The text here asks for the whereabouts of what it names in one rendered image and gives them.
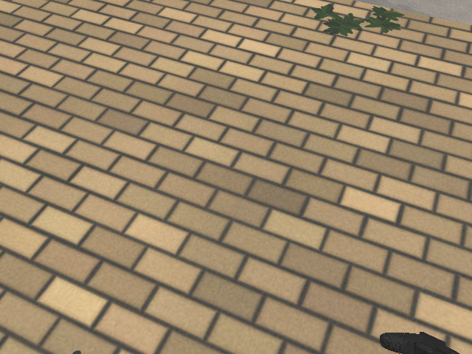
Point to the right robot hand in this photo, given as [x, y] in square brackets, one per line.
[412, 343]

